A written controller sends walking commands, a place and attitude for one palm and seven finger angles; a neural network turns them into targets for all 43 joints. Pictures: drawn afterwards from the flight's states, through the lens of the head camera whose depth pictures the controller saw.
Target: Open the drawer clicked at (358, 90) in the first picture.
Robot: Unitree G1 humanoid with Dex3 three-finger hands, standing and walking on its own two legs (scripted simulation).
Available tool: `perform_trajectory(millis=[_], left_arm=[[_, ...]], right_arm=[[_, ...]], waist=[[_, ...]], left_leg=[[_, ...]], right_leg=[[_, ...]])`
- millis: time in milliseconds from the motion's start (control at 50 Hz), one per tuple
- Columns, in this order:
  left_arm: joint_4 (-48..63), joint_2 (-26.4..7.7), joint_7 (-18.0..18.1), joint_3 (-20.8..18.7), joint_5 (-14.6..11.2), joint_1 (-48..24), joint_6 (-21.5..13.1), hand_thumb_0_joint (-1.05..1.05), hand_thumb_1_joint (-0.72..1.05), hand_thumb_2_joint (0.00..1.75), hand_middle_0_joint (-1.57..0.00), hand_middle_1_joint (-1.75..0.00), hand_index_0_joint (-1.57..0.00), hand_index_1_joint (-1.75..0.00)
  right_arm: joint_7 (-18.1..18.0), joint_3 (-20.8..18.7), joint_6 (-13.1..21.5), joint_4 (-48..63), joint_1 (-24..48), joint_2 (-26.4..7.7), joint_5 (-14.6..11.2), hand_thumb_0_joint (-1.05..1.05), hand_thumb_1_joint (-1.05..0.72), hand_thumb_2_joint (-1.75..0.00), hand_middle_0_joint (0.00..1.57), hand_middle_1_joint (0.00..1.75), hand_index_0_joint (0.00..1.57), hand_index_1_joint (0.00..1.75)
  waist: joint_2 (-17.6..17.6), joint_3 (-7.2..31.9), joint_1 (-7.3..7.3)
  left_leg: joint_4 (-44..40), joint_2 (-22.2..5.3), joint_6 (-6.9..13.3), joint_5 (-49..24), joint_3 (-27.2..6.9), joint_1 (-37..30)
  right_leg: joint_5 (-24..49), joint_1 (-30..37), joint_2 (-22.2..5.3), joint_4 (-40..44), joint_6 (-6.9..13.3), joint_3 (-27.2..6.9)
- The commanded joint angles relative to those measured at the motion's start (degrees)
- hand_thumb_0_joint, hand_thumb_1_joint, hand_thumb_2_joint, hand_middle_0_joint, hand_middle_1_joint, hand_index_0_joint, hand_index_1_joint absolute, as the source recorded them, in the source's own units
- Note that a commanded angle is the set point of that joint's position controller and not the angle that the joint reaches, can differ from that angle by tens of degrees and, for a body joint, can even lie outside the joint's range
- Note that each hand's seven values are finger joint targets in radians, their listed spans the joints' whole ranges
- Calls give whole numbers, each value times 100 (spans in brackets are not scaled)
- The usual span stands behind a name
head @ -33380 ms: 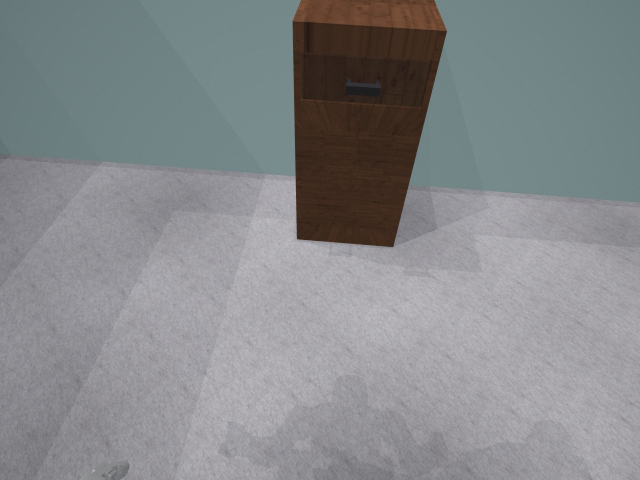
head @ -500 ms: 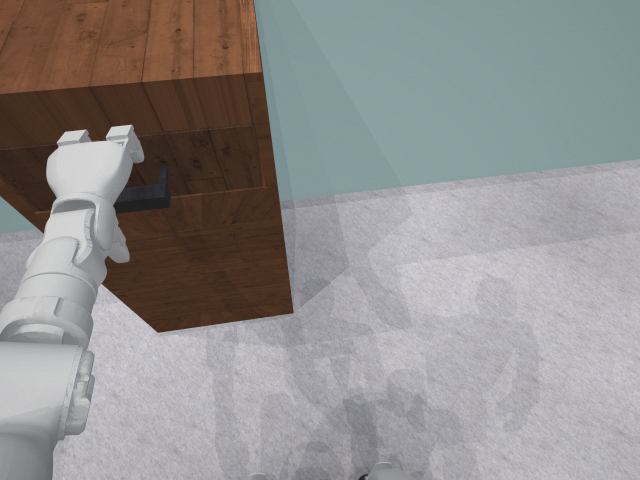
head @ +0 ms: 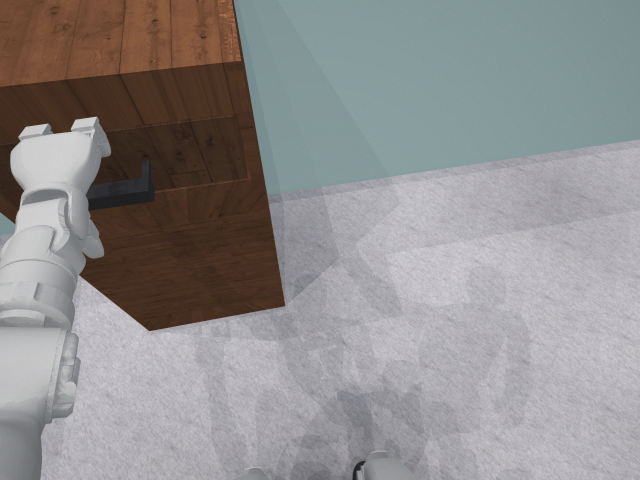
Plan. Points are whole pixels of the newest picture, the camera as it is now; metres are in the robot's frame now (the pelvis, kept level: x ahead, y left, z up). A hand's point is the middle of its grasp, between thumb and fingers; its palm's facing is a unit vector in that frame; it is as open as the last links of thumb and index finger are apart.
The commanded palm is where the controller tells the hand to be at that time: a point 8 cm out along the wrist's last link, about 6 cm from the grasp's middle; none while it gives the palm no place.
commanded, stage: re-aim the fingers above the handle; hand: left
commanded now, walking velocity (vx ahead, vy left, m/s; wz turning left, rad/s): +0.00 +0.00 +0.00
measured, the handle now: (117, 182) +0.54 +0.28 -0.01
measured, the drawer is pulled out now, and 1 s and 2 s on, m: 0.00 0.00 0.00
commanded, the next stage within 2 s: lower the fingers behind the handle in 1.38 s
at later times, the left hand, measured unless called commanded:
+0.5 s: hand (96, 177) +0.50 +0.27 +0.06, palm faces -0.02 +0.02 -1.00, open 13.5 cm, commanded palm +0.47 +0.28 +0.10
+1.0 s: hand (115, 172) +0.50 +0.25 +0.05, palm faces +0.07 +0.02 -1.00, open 13.5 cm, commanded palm +0.47 +0.27 +0.10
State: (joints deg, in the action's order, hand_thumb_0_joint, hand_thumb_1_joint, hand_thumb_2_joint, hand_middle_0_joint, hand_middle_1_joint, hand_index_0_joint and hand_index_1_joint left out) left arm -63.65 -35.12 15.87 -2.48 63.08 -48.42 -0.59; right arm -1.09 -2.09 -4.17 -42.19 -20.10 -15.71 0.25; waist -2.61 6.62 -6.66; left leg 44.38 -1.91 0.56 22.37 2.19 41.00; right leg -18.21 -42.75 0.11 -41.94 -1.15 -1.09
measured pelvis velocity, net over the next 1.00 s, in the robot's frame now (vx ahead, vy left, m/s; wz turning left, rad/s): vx -0.01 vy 0.01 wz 0.01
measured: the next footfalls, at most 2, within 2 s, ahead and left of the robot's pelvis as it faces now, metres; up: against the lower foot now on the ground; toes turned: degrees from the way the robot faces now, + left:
none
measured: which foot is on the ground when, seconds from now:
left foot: down 0.00-1.00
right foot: down 0.00-1.00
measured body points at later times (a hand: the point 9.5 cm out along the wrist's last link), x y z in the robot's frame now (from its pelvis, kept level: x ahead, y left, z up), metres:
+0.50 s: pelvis -0.01 +0.01 +0.00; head +0.10 +0.00 +0.43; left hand +0.49 +0.26 +0.11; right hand +0.00 -0.26 -0.14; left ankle -0.02 +0.11 -0.71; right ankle +0.01 -0.13 -0.71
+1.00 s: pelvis -0.01 +0.01 -0.01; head +0.10 +0.01 +0.43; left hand +0.49 +0.24 +0.11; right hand +0.00 -0.28 -0.14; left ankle -0.02 +0.11 -0.71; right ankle +0.01 -0.13 -0.71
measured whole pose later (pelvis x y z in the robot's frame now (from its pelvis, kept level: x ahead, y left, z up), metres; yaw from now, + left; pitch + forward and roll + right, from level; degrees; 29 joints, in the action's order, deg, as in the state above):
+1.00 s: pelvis -0.01 +0.01 -0.01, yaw +0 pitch +21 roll -1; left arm -63.0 -31.4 21.2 -1.5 64.8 -52.9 -0.8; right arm 0.0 -1.7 -4.6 -42.8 -18.8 -16.6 1.4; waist -2.9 7.5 -8.2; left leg 48.3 -1.6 0.9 23.1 1.5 45.9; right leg -18.6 -46.9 -0.2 -44.8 -1.6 -0.6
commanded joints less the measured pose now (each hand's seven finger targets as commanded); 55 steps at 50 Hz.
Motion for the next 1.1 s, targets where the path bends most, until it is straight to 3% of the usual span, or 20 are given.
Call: perform_trajectory(millis=[0,80,100,160,200,220,280,320,400,500,600,640,720,760,800,860,920,980,1060,1080], left_arm=[[1176,-1162,-110,185,-139,-2659,-188,0,-50,30,-30,-120,-30,-120],[1736,-660,-224,561,-202,-3191,-672,0,-50,30,-30,-120,-30,-120],[1829,-693,-195,509,-225,-3320,-767,0,-50,30,-30,-120,-30,-120],[1604,-1341,102,-130,-122,-3163,-841,0,-50,30,-30,-120,-30,-120],[1345,-1932,357,-643,-76,-2922,-654,0,-50,30,-30,-120,-30,-120],[1248,-1988,491,-638,6,-2964,-523,0,-50,30,-30,-120,-30,-120],[850,-2062,690,-665,119,-2492,39,0,-50,30,-30,-120,-30,-120],[683,-2404,670,-724,169,-2824,314,0,-50,30,-30,-120,-30,-120],[665,-2464,503,-734,36,-2752,563,0,-50,30,-30,-120,-30,-120],[650,-1937,-68,-282,-97,-2604,339,0,-50,30,-30,-120,-30,-120],[1213,-692,-511,665,-126,-2959,-497,0,-50,30,-30,-120,-30,-120],[1382,-807,-502,525,-216,-3075,-787,0,-50,30,-30,-120,-30,-120],[1784,-977,-39,214,-119,-3446,-1103,0,-50,30,-30,-120,-30,-120],[1665,-1391,350,-192,-4,-3440,-990,0,-50,30,-30,-120,-30,-120],[1508,-2068,693,-765,50,-3352,-688,0,-50,30,-30,-120,-30,-120],[1094,-2144,966,-714,129,-3246,-7,0,-50,30,-30,-120,-30,-120],[816,-2202,791,-655,129,-2963,541,0,-50,30,-30,-120,-30,-120],[661,-2250,531,-594,2,-2902,781,0,-50,30,-30,-120,-30,-120],[343,-1896,-80,-159,-117,-2646,656,0,-50,30,-30,-120,-30,-120],[434,-1727,-245,-5,-136,-2663,509,0,-50,30,-30,-120,-30,-120]], right_arm=[[-166,-427,192,272,-876,-958,-48,0,-90,-90,20,30,20,30],[-262,-493,317,111,-1011,-902,9,0,-90,-90,20,30,20,30],[-272,-494,327,87,-1042,-903,24,0,-90,-90,20,30,20,30],[-229,-419,317,49,-1020,-908,64,0,-90,-90,20,30,20,30],[-141,-339,225,32,-933,-977,110,0,-90,-90,20,30,20,30],[-108,-296,202,83,-868,-944,125,0,-90,-90,20,30,20,30],[19,-255,110,206,-713,-964,143,0,-90,-90,20,30,20,30],[11,-234,23,229,-725,-1039,112,0,-90,-90,20,30,20,30],[-30,-211,-104,315,-607,-1038,49,0,-90,-90,20,30,20,30],[-147,-256,-31,397,-709,-1039,-49,0,-90,-90,20,30,20,30],[-289,-409,202,301,-965,-918,-40,0,-90,-90,20,30,20,30],[-322,-431,256,223,-1011,-936,-21,0,-90,-90,20,30,20,30],[-268,-445,325,149,-1078,-861,64,0,-90,-90,20,30,20,30],[-181,-398,313,115,-1031,-899,118,0,-90,-90,20,30,20,30],[-86,-358,242,64,-954,-993,175,0,-90,-90,20,30,20,30],[24,-276,156,142,-810,-982,174,0,-90,-90,20,30,20,30],[74,-264,32,191,-755,-1020,122,0,-90,-90,20,30,20,30],[14,-228,-83,253,-640,-1014,27,0,-90,-90,20,30,20,30],[-166,-215,-32,314,-632,-1043,-87,0,-90,-90,20,30,20,30],[-197,-223,15,346,-672,-1039,-104,0,-90,-90,20,30,20,30]], waist=[[42,2406,-242],[-322,2356,-416],[-330,2318,-440],[-661,2359,-192],[-675,2446,48],[-730,2433,37],[-707,2563,247],[-300,2634,101],[-27,2860,191],[279,2603,-5],[31,1962,-419],[-118,1876,-451],[-845,2349,-296],[-1030,2481,-169],[-870,2755,-12],[-834,2888,66],[-648,3150,154],[-35,2994,126],[524,2265,-80],[467,2170,-139]], left_leg=[[-388,232,153,-1991,-43,-1377],[-294,206,141,-2060,-195,-1931],[-270,198,129,-2142,-230,-1989],[-199,240,77,-2211,-264,-1735],[-168,267,43,-2420,-245,-1382],[-142,280,48,-2449,-224,-1214],[-141,281,7,-2631,-96,-993],[-136,270,37,-2543,-70,-797],[-302,282,70,-2337,-8,-846],[-457,226,138,-1968,-28,-1069],[-399,170,163,-1670,-141,-1560],[-329,171,148,-1539,-216,-1593],[-140,210,44,-2025,-331,-1830],[-42,221,-21,-2250,-370,-1679],[29,235,-35,-2521,-351,-1432],[11,271,-12,-2613,-195,-1127],[-72,243,-15,-2838,-100,-1182],[-285,269,71,-2328,-26,-943],[-522,262,164,-1605,4,-747],[-548,256,180,-1522,5,-801]], right_leg=[[1816,1497,269,514,161,169],[1442,801,307,513,201,226],[1412,704,313,508,218,252],[1351,656,303,305,268,293],[1551,879,293,133,292,313],[1614,912,272,62,277,322],[1868,1204,265,-50,271,351],[2028,1423,243,-12,213,296],[2066,1879,212,126,180,231],[1846,1815,212,383,132,191],[1218,819,277,610,176,230],[1002,525,289,548,206,229],[1045,243,296,262,284,308],[1086,200,302,94,309,363],[1343,493,308,-63,307,387],[1699,931,275,-117,259,382],[2067,1408,267,-57,224,343],[2065,1903,230,169,150,248],[1751,1905,188,509,77,153],[1698,1835,198,570,79,137]])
